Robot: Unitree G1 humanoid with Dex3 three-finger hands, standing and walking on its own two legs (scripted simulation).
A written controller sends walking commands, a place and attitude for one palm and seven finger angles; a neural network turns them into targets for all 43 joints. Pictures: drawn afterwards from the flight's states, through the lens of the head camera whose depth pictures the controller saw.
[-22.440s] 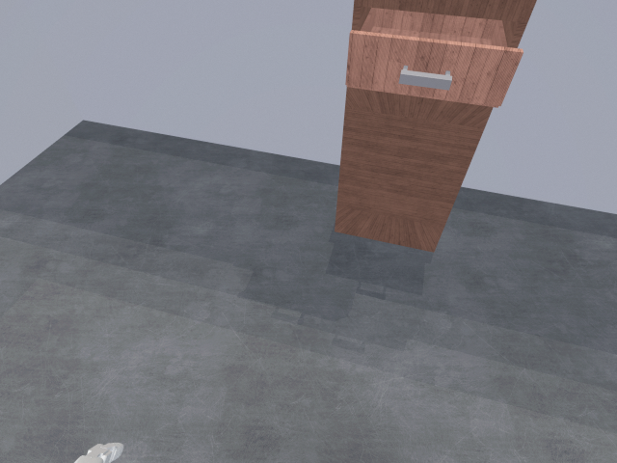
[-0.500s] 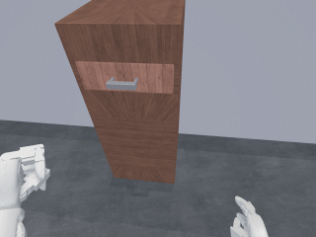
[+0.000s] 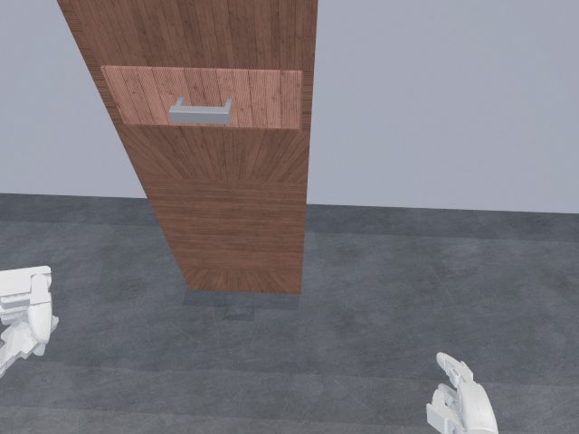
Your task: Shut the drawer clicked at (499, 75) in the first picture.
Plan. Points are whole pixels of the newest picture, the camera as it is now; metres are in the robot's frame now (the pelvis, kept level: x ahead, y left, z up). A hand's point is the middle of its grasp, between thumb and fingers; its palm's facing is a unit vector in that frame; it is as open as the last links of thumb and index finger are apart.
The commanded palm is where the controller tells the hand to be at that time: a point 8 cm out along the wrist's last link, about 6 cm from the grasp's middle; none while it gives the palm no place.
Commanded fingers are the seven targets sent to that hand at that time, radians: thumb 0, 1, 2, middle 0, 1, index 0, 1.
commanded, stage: step back with the hand held close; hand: left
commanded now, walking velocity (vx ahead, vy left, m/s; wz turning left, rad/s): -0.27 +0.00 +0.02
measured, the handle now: (202, 108) +0.68 +0.22 +0.07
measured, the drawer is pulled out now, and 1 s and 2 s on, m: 0.00 0.00 0.00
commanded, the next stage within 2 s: stop stepping back and stand still in 0.74 s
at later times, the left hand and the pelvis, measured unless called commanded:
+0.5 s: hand out of the picture +0.11 +0.24 +0.17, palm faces +0.42 -0.75 -0.51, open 3.3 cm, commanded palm +0.04 +0.28 +0.18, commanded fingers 0.00 0.90 0.90 -1.40 -1.60 -1.40 -1.60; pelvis -0.07 -0.01 -0.02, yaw +3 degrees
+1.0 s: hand out of the picture +0.01 +0.20 +0.17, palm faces +0.32 -0.83 -0.45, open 3.3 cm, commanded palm -0.05 +0.25 +0.18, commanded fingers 0.00 0.90 0.90 -1.40 -1.60 -1.40 -1.60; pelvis -0.19 -0.02 +0.00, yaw -2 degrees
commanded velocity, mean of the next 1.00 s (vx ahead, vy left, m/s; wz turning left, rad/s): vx -0.25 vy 0.01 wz -0.02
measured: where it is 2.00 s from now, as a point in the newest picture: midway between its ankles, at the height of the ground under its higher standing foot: outside the picture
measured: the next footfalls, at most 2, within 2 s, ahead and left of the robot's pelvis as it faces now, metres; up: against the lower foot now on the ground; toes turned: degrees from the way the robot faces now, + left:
right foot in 0.44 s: +0.03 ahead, -0.13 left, +0.00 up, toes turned +6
right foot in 0.96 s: -0.20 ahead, -0.13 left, +0.00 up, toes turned -2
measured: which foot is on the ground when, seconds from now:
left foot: down 0.00-0.96, up 0.98-1.00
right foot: down 0.00-0.36, up 0.38-0.42, down 0.44-0.68, up 0.70-0.94, down 0.96-1.00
